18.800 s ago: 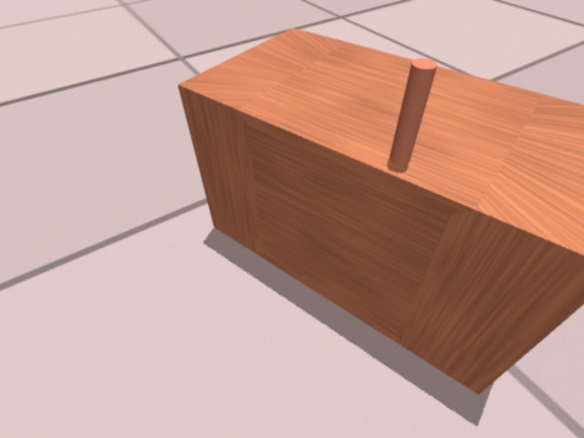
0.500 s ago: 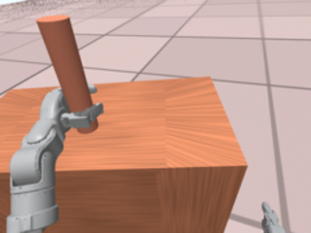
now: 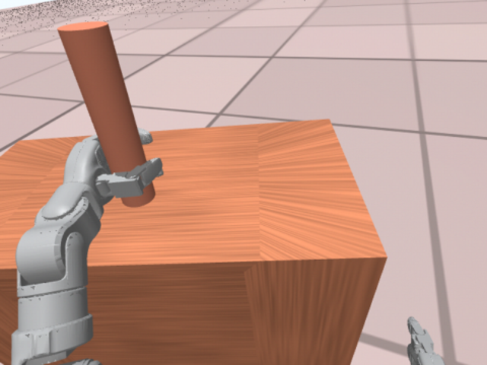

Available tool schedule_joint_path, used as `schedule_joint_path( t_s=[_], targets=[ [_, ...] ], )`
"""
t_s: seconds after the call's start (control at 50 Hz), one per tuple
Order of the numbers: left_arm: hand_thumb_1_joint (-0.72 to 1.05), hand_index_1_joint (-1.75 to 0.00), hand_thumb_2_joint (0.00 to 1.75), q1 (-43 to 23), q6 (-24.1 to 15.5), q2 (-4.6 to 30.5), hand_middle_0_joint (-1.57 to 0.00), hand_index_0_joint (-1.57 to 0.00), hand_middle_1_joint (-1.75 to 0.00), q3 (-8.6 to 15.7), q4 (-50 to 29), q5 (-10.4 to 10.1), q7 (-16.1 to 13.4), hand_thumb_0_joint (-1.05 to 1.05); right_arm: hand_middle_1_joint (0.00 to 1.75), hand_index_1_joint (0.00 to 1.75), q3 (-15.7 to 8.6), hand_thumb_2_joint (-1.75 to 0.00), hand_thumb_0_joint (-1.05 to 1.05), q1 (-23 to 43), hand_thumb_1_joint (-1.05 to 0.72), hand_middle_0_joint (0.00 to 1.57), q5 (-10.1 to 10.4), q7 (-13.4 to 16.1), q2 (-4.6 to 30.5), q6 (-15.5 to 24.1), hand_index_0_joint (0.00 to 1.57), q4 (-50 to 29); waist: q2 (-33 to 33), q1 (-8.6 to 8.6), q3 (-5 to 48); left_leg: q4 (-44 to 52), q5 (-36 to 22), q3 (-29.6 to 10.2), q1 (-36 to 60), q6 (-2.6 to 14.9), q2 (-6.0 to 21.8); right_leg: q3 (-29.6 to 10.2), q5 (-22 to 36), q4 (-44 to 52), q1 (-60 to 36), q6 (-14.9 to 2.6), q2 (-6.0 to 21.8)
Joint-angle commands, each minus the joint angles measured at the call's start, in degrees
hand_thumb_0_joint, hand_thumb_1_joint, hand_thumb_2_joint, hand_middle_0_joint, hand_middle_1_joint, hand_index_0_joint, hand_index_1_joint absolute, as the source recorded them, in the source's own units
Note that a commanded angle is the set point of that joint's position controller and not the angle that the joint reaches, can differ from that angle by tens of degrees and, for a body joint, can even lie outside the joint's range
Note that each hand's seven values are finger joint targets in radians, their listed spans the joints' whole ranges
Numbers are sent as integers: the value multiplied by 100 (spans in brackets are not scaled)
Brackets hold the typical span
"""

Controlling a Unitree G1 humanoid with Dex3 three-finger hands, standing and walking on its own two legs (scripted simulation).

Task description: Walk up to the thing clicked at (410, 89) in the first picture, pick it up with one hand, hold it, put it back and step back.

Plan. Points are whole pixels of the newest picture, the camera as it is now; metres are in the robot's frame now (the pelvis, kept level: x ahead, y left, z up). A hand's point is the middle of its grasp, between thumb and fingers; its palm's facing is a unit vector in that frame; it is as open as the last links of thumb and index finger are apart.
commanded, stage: crouch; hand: left
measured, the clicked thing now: (116, 127) +0.35 +0.17 +0.31
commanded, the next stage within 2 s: lower in 1.10 s
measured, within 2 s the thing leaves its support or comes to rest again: neither
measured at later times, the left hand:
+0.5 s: hand (150, 187) +0.41 +0.19 +0.15, palm faces +0.13 -0.99 +0.01, open 7.0 cm
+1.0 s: hand (156, 189) +0.44 +0.20 +0.12, palm faces +0.13 -0.99 +0.02, open 7.0 cm
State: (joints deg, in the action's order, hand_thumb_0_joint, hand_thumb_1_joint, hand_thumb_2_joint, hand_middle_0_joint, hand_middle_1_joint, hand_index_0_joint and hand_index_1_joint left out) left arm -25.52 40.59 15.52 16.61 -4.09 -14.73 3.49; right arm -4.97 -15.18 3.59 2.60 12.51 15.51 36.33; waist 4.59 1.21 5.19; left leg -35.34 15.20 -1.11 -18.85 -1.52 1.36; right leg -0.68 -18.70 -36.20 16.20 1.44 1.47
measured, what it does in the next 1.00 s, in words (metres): stands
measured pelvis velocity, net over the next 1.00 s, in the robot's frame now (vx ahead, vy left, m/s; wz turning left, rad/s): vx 0.01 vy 0.01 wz -0.03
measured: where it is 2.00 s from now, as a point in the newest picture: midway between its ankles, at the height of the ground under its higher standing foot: outside the picture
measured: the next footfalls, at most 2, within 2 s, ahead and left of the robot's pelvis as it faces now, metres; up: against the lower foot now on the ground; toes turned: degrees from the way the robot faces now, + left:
none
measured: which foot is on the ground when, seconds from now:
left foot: down 0.00-1.00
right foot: down 0.00-1.00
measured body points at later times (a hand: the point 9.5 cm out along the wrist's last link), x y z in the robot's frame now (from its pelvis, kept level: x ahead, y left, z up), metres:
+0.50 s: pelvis +0.00 +0.00 +0.00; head +0.00 +0.00 +0.45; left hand +0.40 +0.24 +0.15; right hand +0.15 -0.26 -0.07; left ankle +0.04 +0.14 -0.73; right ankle +0.01 -0.13 -0.73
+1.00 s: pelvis +0.01 +0.01 -0.01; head +0.04 +0.01 +0.44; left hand +0.43 +0.25 +0.12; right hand +0.15 -0.26 -0.08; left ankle +0.04 +0.14 -0.73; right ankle +0.01 -0.13 -0.73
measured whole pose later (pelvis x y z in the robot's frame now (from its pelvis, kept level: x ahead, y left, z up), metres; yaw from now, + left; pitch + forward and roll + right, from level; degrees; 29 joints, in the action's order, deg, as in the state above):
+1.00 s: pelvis +0.01 +0.01 -0.01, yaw -2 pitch +6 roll -1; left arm -34.1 -2.4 19.9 17.3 41.5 -9.7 4.8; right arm -3.0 -15.4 1.9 2.8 12.2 10.7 31.2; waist 0.5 -3.5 4.1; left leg -40.0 17.7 -0.1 -28.5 -1.3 2.5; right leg -1.9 -19.6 -39.1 25.6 1.7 0.4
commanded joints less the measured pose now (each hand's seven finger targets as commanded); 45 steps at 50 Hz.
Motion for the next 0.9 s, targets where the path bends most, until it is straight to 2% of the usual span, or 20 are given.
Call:
schedule_joint_path(
  t_s=[0.0, 0.12, 0.16, 0.2, 0.28, 0.32, 0.34, 0.38, 0.44, 0.48, 0.5, 0.6, 0.62, 0.66, 0.68, 0.74, 0.78, 0.82, 0.86, 0.88],
  targets=[
    [50, -143, 130, -2719, -664, 1213, -135, -137, -144, 461, -1011, -28, -87, 0, 5, 5, -282, -4, 0, 653, 59, 5, -15, 61, 661, 343, 5, -909, -694, -115, 909, 478, -292, 205, 749, 241, -209, 316, 536, 831, 395, -30, -153],
    [48, -144, 131, -3070, -1270, 1164, -136, -138, -144, 271, -110, 136, -128, 0, 5, 5, -72, -4, 0, 809, 59, 5, -88, 153, 510, 476, 5, -654, -482, -172, 960, 393, -297, 207, 658, 238, -228, 234, 602, 748, 497, -40, -76],
    [51, -143, 130, -3270, -1533, 1261, -136, -137, -143, 230, 210, 222, -141, 0, 5, 5, -194, -4, 0, 863, 59, 5, -114, 185, 660, 531, 5, -659, -497, -267, 1105, 370, -250, 186, 734, 224, -209, 238, 583, 710, 602, -51, -80],
    [54, -144, 131, -3371, -1815, 1336, -137, -139, -145, 230, 357, 247, -135, 0, 5, 5, -84, -4, 0, 882, 59, 5, -125, 179, 589, 570, 5, -607, -347, -208, 1241, 354, -308, 158, 754, 203, -186, 268, 635, 661, 575, -70, -95],
    [52, -145, 131, -3415, -2368, 1461, -138, -140, -146, 211, 868, 312, -120, 0, 5, 5, -161, -4, 0, 837, 57, 5, -128, 169, 702, 609, 5, -654, -231, -248, 1386, 317, -362, 127, 768, 184, -140, 288, 684, 586, 599, -92, -145],
    [53, -146, 133, -3421, -2670, 1622, -139, -141, -147, 340, 974, 332, -134, 0, 5, 5, -95, -4, 0, 831, 57, 5, -133, 141, 644, 613, 5, -769, -177, -183, 1642, 293, -518, 121, 769, 169, -136, 292, 794, 558, 459, -98, -161],
    [52, -146, 131, -3400, -2788, 1733, -139, -141, -147, 432, 1115, 322, -140, 0, 5, 5, -202, -4, 0, 793, 57, 5, -142, 151, 777, 597, 5, -810, -165, -226, 1665, 259, -592, 150, 765, 173, -135, 271, 875, 554, 429, -92, -163],
    [53, -147, 133, -3367, -3051, 1661, -139, -140, -147, 339, 1253, 340, -92, 0, 5, 5, -84, -4, 0, 692, 57, 5, -143, 127, 639, 572, 5, -767, -193, -247, 1628, 233, -671, 166, 687, 185, -134, 253, 975, 534, 399, -82, -167],
    [52, -148, 134, -3468, -3414, 1726, -140, -142, -149, 337, 1402, 373, -82, 0, 5, 5, -171, -4, 0, 797, 57, 5, -157, 132, 771, 547, 5, -891, -115, -282, 1733, 250, -668, 153, 746, 168, -100, 254, 989, 515, 471, -102, -198],
    [52, -150, 135, -3404, -3565, 1603, -141, -143, -150, 282, 1788, 363, -73, 0, 5, 5, -28, -5, 0, 636, 56, 5, -165, 112, 613, 508, 5, -774, -259, -332, 1456, 246, -620, 157, 642, 188, -75, 260, 946, 509, 558, -101, -216],
    [50, -149, 135, -3508, -3680, 1593, -140, -142, -150, 251, 1701, 355, -58, 0, 5, 5, -9, -4, 0, 807, 57, 5, -152, 116, 573, 495, 5, -927, -153, -316, 1658, 217, -738, 174, 668, 188, -93, 224, 1071, 482, 471, -93, -194],
    [53, -149, 136, -3579, -4020, 1637, -140, -142, -149, 185, 2189, 406, -29, 0, 5, 5, -161, -4, 0, 460, 57, 5, -184, 112, 799, 350, 5, -867, -93, -454, 1659, 215, -828, 155, 756, 169, -36, 251, 1158, 436, 633, -127, -235],
    [50, -149, 134, -3617, -4109, 1799, -141, -143, -149, 295, 2236, 404, -27, 0, 5, 5, -183, -4, 0, 588, 57, 5, -172, 121, 836, 320, 5, -1036, -96, -424, 1706, 187, -898, 166, 731, 174, -39, 239, 1218, 424, 569, -125, -225],
    [50, -149, 134, -3510, -4215, 1671, -141, -144, -150, 247, 2508, 390, -8, 0, 5, 5, -203, -4, 0, 535, 57, 5, -184, 115, 863, 282, 5, -1106, -144, -456, 1634, 188, -856, 136, 746, 161, -6, 277, 1141, 395, 683, -136, -259],
    [48, -148, 133, -3625, -4297, 1535, -141, -143, -149, 122, 2414, 382, 20, 0, 5, 5, -67, -4, 0, 371, 56, 5, -192, 95, 678, 239, 5, -1007, -42, -448, 1660, 164, -938, 141, 765, 156, 1, 283, 1204, 365, 704, -147, -268],
    [50, -148, 134, -3634, -4464, 1784, -140, -142, -148, 361, 2638, 331, 47, 0, 5, 5, -159, -5, 0, 292, 56, 5, -178, 109, 798, 132, 5, -1251, -296, -503, 1984, 40, -1153, 182, 746, 215, -35, 227, 1476, 360, 531, -95, -222],
    [47, -146, 133, -3628, -4565, 1700, -139, -141, -147, 270, 2646, 341, 75, 0, 5, 5, -34, -5, 0, 269, 56, 5, -174, 77, 659, 70, 5, -1243, -231, -470, 1973, -1, -1265, 210, 630, 223, -50, 205, 1607, 309, 465, -91, -207],
    [47, -146, 132, -3658, -4644, 1937, -138, -140, -146, 405, 2776, 405, 60, 0, 5, 5, -129, -5, 0, 367, 56, 5, -172, 94, 780, -21, 5, -1381, -248, -421, 2028, -40, -1328, 218, 585, 229, -54, 192, 1653, 286, 441, -90, -188],
    [48, -145, 132, -3759, -4750, 1788, -138, -140, -146, 274, 2723, 414, 99, 0, 5, 5, -10, -5, 0, 450, 56, 5, -164, 66, 621, -95, 5, -1437, -140, -398, 1938, -38, -1262, 216, 495, 215, -48, 193, 1584, 257, 505, -111, -196],
    [48, -146, 133, -3586, -4751, 1880, -139, -140, -146, 401, 3046, 435, 96, 0, 5, 5, -99, -5, 0, 397, 56, 5, -176, 78, 730, -137, 5, -1361, -163, -418, 1918, -53, -1235, 212, 517, 215, -36, 191, 1541, 243, 615, -115, -195]
  ],
)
